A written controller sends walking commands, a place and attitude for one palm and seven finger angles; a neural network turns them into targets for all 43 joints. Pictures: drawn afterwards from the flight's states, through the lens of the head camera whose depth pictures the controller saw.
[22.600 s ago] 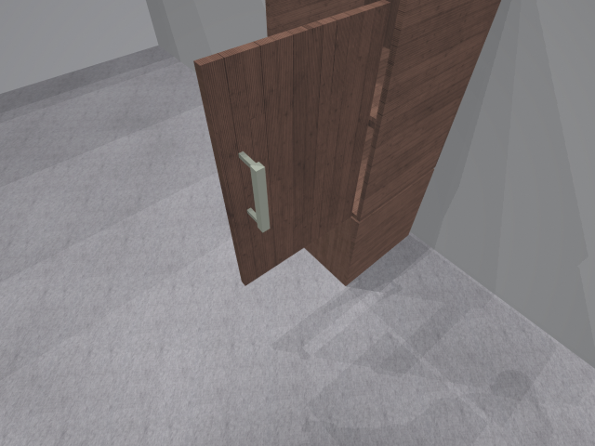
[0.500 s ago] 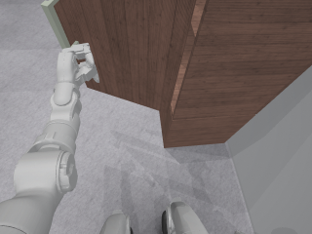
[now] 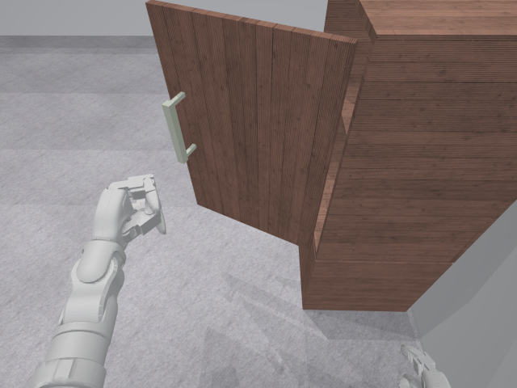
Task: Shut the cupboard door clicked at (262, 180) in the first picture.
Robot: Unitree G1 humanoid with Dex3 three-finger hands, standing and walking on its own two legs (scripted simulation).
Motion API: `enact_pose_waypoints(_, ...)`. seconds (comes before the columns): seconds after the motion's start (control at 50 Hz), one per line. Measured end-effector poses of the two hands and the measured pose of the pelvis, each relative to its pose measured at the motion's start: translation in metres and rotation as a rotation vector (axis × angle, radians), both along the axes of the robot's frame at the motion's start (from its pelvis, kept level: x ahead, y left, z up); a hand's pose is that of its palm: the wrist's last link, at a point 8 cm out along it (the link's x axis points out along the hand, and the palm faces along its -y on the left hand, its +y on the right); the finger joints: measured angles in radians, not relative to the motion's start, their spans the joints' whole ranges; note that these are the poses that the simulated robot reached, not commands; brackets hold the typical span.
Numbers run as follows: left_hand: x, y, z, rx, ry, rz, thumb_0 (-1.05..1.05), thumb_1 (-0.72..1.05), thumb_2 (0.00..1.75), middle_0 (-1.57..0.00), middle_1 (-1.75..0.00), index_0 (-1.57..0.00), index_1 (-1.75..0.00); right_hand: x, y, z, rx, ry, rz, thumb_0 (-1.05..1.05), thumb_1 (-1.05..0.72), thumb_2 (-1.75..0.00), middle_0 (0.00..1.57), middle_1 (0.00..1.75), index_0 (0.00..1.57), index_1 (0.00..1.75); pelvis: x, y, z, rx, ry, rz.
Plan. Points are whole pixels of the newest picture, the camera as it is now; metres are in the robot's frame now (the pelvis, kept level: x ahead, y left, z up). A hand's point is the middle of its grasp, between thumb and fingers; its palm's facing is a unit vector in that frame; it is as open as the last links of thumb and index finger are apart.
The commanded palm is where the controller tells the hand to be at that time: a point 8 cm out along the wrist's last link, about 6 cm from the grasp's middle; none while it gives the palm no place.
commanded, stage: draw the hand back to the body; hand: left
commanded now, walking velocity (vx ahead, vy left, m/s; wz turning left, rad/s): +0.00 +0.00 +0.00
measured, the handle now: (181, 129) +0.65 +0.20 +0.02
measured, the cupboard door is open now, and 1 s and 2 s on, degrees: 65 65 65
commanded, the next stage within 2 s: step back with the hand held close in 1.02 s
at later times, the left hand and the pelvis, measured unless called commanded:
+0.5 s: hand (51, 259) +0.24 +0.25 +0.16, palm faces +0.39 -0.84 -0.36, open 5.0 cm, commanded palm +0.19 +0.29 +0.18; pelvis +0.02 +0.00 +0.03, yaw +2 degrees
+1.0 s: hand (8, 289) +0.19 +0.26 +0.18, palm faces +0.47 -0.79 -0.40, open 7.3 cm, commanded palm +0.14 +0.29 +0.20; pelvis +0.01 -0.01 +0.03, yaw +1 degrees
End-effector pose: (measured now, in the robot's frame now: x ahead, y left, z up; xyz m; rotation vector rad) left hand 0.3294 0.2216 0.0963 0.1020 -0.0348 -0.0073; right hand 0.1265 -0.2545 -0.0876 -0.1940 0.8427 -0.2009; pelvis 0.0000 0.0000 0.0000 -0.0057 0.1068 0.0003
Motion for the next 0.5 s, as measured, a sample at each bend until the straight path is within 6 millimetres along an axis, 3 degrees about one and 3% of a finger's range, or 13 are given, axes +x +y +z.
enact_pose_waypoints(0.12, -0.038, 0.013, 0.018, 0.108, 0.029, 0.149, 0.01, 0.90, 0.90, -1.13, -1.32, -1.14, -1.32, 0.054, 0.019, 0.028, 0.004, -0.124, 0.060, 0.01, -0.91, -0.90, 0.20, 0.30, 0.20, 0.30, 0.006, -0.001, 0.014, 0.004, -0.074, 0.012)
enact_pose_waypoints(0.22, -0.065, 0.030, 0.034, 0.145, 0.025, 0.253, 0.01, 0.90, 0.90, -1.01, -1.18, -1.01, -1.18, 0.080, 0.038, 0.040, 0.023, -0.173, 0.131, 0.01, -0.91, -0.90, 0.20, 0.30, 0.20, 0.30, 0.012, -0.002, 0.021, 0.004, -0.120, 0.023)
enact_pose_waypoints(0.34, -0.093, 0.046, 0.054, 0.197, -0.001, 0.337, 0.01, 0.90, 0.90, -0.85, -1.01, -0.85, -1.01, 0.087, 0.053, 0.040, 0.054, -0.176, 0.185, 0.01, -0.91, -0.90, 0.20, 0.30, 0.20, 0.30, 0.018, -0.003, 0.025, 0.004, -0.151, 0.028)
enact_pose_waypoints(0.5, -0.130, 0.063, 0.077, 0.282, -0.027, 0.419, 0.01, 0.90, 0.90, -0.63, -0.77, -0.64, -0.77, 0.074, 0.050, 0.027, 0.068, -0.123, 0.181, 0.02, -0.91, -0.90, 0.20, 0.30, 0.20, 0.30, 0.023, -0.004, 0.027, 0.003, -0.166, 0.026)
